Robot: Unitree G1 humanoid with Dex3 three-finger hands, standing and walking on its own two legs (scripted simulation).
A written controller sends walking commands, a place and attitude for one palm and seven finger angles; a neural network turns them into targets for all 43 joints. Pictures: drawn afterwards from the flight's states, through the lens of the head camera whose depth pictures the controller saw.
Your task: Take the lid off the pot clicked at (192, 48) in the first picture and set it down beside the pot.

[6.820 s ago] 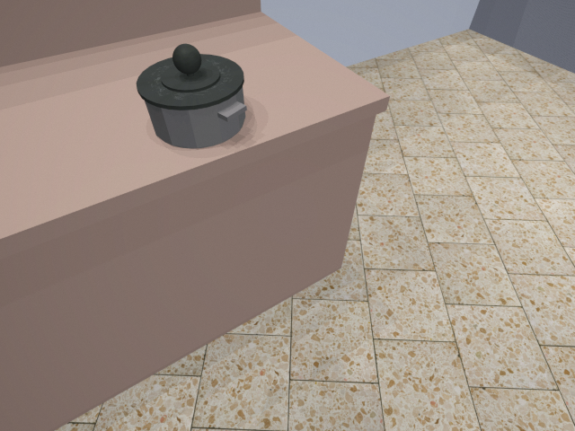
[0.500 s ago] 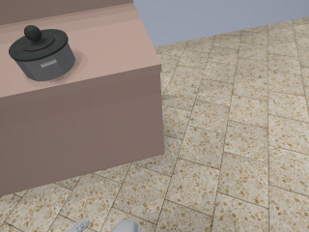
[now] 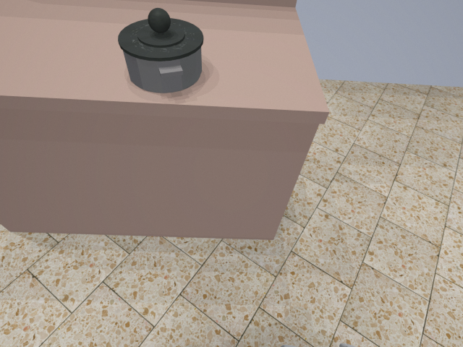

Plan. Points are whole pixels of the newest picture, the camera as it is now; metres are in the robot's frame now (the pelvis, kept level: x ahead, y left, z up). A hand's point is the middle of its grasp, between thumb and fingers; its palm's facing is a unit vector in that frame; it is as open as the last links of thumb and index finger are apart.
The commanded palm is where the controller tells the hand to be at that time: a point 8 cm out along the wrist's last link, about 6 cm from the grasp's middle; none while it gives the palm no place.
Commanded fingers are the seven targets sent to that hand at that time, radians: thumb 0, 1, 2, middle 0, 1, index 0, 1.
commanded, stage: take the last steps up to it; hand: left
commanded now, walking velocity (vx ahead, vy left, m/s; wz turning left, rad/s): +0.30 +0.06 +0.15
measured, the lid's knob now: (159, 20) +0.76 +0.26 +0.17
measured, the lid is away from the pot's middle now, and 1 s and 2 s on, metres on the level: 0.00 0.00 0.00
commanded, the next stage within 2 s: come to a stop and stand still in 0.78 s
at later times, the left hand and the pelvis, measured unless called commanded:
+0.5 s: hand out of the picture +0.04 +0.15 -0.16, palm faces +0.16 -0.97 -0.19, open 7.4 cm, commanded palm none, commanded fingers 0.00 0.90 0.90 -0.20 -0.30 -0.20 -0.30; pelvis +0.12 +0.00 +0.00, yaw +5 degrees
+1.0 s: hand (124, 248) +0.32 +0.28 -0.17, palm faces +0.13 -0.97 -0.20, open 7.4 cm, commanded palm none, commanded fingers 0.00 0.90 0.90 -0.20 -0.30 -0.20 -0.30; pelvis +0.26 +0.09 +0.00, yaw +5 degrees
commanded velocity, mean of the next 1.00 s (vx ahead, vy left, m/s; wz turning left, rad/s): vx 0.17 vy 0.02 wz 0.04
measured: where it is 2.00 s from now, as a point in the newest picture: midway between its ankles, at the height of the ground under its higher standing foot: (204, 346)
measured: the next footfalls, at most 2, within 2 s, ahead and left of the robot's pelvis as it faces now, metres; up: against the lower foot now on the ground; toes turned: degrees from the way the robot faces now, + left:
right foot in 0.16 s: +0.07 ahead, -0.13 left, +0.00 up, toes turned -4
left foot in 0.62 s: +0.28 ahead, +0.16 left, +0.00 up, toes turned +12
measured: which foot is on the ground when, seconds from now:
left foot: down 0.00-0.16, up 0.18-0.60, down 0.62-1.00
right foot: up 0.00-0.14, down 0.16-0.64, up 0.66-1.00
